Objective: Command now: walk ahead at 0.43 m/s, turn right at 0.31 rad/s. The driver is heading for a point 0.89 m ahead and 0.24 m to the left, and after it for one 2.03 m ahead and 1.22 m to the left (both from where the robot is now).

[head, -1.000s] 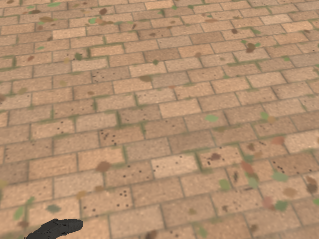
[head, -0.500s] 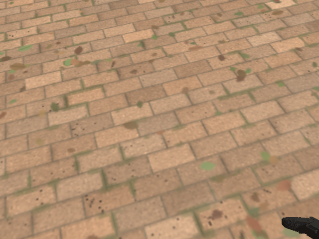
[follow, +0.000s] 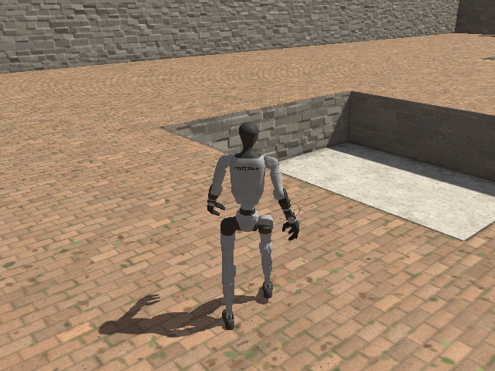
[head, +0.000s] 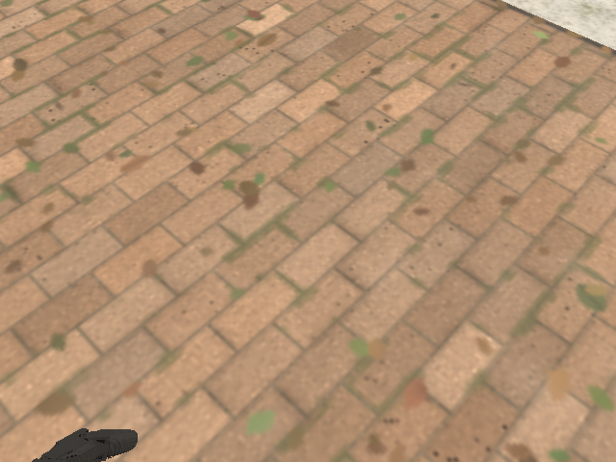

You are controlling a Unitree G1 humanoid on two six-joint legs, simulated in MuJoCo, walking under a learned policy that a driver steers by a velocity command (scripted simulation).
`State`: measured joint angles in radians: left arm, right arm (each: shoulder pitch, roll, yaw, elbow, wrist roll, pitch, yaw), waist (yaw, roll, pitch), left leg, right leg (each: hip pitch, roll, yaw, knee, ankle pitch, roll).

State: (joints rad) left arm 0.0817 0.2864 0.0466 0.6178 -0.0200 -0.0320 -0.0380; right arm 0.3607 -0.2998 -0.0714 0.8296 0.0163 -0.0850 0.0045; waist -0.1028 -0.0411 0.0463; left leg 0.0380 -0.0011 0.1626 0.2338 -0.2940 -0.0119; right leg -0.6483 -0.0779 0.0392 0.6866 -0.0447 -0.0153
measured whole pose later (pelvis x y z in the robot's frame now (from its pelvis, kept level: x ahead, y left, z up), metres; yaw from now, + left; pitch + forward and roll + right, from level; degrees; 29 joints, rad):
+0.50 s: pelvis +0.17 -0.03 +0.00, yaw +7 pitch +1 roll -2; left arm 0.12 0.27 0.06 0.79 0.02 -0.01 0.02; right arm 0.20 -0.29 -0.06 0.76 0.01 0.05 -0.01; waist 0.00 0.03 0.05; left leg -0.48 0.09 0.00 0.81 -0.31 -0.07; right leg -0.20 0.01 -0.18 0.37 -0.18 -0.05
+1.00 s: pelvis +0.20 -0.01 +0.00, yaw +25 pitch +2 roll -2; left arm 0.07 0.30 0.08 0.79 -0.01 0.01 0.02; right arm 0.15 -0.32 -0.08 0.66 0.01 0.04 -0.03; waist -0.02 0.00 0.05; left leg -0.30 -0.07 -0.17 0.49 -0.22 0.03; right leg -0.40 0.03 0.09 0.70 -0.35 0.08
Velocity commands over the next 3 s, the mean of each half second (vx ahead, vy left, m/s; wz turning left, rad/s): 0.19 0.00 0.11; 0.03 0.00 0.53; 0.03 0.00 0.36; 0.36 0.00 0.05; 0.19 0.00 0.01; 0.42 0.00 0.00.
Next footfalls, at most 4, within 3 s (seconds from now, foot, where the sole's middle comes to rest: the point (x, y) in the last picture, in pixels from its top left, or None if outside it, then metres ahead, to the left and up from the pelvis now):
0.08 right None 0.23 -0.13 -0.78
0.60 left None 0.21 0.11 -0.78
1.08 right None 0.31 -0.10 -0.78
1.44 left None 0.15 0.10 -0.78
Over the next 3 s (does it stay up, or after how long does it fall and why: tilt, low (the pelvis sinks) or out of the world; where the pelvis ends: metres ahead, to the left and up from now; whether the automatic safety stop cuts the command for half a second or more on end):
stays up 0.65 0.18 0.01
